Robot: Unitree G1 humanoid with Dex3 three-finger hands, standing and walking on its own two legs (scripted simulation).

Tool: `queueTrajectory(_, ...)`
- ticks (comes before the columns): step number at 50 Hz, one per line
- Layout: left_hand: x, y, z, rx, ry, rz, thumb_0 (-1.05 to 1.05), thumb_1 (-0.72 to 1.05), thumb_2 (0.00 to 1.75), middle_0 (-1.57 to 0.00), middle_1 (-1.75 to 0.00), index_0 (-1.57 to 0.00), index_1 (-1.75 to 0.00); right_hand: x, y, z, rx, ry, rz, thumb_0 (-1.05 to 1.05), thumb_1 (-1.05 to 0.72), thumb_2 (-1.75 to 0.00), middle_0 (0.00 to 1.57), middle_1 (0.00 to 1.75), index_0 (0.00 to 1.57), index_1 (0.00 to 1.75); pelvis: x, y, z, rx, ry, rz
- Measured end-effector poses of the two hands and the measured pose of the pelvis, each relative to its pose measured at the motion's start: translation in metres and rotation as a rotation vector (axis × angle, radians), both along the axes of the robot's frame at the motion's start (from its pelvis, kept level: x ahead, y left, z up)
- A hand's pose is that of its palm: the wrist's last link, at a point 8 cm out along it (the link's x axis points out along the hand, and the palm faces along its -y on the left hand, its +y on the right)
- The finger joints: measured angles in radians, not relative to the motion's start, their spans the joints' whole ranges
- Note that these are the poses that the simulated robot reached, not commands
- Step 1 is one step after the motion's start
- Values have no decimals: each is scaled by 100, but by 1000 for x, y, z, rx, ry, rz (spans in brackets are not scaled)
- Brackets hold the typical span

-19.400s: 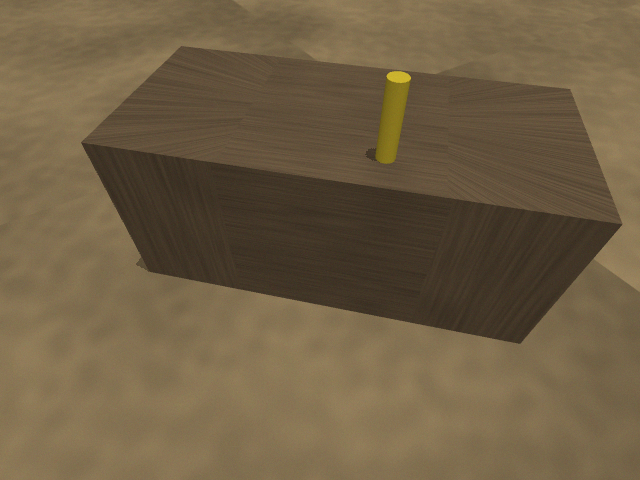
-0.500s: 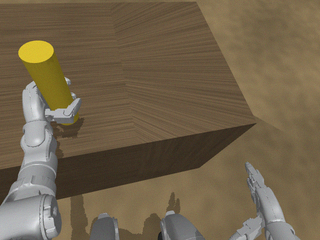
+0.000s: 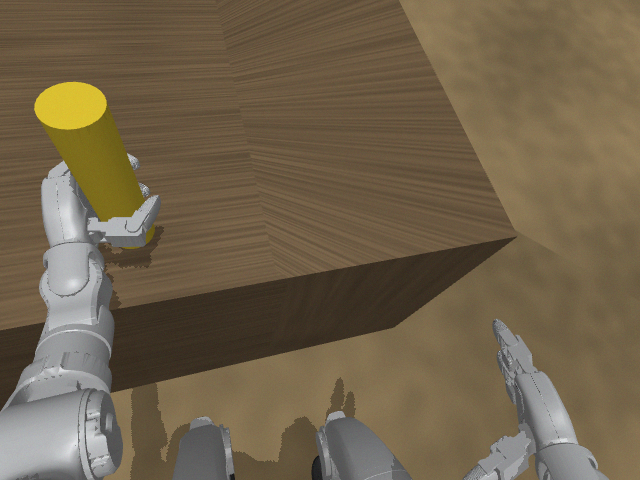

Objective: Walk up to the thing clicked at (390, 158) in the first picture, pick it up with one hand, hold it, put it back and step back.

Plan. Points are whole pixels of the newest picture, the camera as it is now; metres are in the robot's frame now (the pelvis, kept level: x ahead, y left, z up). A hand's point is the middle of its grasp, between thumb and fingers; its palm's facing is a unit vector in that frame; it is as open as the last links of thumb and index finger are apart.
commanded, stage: loosen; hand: left
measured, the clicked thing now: (109, 182) +0.47 +0.18 +0.04
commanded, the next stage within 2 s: open in 0.14 s
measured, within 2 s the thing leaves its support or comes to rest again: rests again in 1.14 s
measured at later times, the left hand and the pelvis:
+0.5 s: hand (126, 197) +0.47 +0.17 +0.00, palm faces +0.11 -0.99 +0.00, open 11.0 cm; pelvis -0.02 +0.00 -0.01, yaw +0 degrees
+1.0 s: hand (82, 160) +0.49 +0.20 +0.05, palm faces +0.16 -0.99 +0.00, open 16.0 cm; pelvis -0.01 +0.00 +0.00, yaw +0 degrees
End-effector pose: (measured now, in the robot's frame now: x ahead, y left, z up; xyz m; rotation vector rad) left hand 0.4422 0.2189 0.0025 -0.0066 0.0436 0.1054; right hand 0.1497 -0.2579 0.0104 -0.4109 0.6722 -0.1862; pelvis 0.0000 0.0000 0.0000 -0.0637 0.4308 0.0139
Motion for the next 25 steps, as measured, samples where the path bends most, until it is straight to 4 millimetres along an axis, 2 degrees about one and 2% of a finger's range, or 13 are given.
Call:
queueTrajectory(6, -1, 0, 0, 5, -13, 5, 0, -20, 121, -83, -118, -85, -117, -3, 2, -7, 5, 3, 4, -1, 51, -6, 5, 5, 6, 5, -6, 1, -5, -2, 5, 1)
queueTrajectory(10, -1, 0, 0, 5, -9, 11, 0, -16, 113, -86, -111, -88, -110, -4, 4, 0, -2, -26, 13, -1, 52, -5, 6, 5, 6, 5, -9, 1, -6, 1, 0, -1)
queueTrajectory(18, 0, 1, 0, 3, -12, 9, -1, -16, 76, -91, -90, -93, -89, -14, -2, -1, -18, -13, 4, -1, 51, -5, 6, 6, 6, 5, -13, -1, -8, -1, 2, 1)
queueTrajectory(25, 3, -1, 1, 5, -9, 9, -1, -28, 44, -78, -64, -80, -63, -15, -1, -2, -11, -22, 2, -1, 51, -5, 6, 6, 6, 5, -16, -2, -9, -1, 4, -3)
